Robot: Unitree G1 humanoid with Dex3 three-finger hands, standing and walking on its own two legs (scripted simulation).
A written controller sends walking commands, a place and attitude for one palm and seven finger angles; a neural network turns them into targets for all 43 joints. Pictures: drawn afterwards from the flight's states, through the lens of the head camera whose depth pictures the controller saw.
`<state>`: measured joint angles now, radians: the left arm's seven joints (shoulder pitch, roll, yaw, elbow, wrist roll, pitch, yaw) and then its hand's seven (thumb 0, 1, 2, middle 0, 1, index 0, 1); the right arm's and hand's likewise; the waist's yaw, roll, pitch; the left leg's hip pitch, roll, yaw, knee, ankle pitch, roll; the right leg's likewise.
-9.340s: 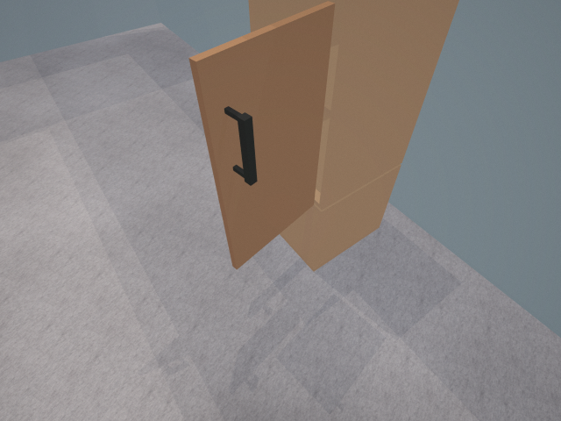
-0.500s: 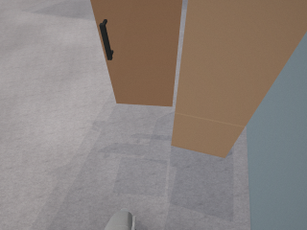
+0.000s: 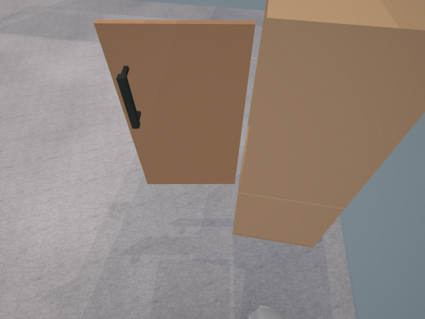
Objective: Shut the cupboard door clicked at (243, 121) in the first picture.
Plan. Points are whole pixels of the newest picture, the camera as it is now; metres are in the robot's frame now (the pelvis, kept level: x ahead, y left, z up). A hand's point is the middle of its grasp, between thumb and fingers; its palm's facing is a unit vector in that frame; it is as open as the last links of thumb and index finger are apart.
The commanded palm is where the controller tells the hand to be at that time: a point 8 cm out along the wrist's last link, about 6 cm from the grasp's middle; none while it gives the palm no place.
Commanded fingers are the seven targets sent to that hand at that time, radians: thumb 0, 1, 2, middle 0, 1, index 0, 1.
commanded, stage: take the last steps up to it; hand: left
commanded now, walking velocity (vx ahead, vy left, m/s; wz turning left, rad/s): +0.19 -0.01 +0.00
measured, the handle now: (131, 98) +0.59 +0.24 +0.07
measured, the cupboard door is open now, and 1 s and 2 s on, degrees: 100 100 100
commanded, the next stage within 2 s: come to a stop and stand still in 0.08 s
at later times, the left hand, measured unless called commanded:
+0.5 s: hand out of the picture +0.13 +0.19 -0.19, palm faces +0.09 -0.97 -0.21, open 7.3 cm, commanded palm none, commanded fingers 0.00 0.90 0.90 -0.20 -0.30 -0.20 -0.30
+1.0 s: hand out of the picture +0.09 +0.16 -0.18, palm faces +0.02 -0.98 -0.21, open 7.4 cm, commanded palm none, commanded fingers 0.00 0.90 0.90 -0.20 -0.30 -0.20 -0.30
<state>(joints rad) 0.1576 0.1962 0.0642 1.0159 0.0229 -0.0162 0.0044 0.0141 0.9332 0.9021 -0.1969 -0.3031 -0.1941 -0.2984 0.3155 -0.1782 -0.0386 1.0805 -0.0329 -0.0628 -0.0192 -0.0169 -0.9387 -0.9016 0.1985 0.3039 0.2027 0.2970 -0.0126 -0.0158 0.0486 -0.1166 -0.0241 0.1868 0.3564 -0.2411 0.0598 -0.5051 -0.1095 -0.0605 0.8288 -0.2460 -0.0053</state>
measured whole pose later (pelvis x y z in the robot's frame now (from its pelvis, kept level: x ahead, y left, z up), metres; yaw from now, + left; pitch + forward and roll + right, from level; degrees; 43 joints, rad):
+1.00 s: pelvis +0.07 -0.02 +0.00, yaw +0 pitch +0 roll +0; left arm 0.28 0.16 0.02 1.06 0.02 0.02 0.02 0.01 0.91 0.90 -0.20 -0.30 -0.20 -0.30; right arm 0.24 -0.18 -0.05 1.07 -0.02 0.05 -0.01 0.00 -0.91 -0.90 0.20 0.30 0.20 0.30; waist -0.02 0.01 0.01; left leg -0.37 0.03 0.08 0.51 -0.24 -0.02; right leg -0.13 -0.03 -0.05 0.46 -0.33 0.00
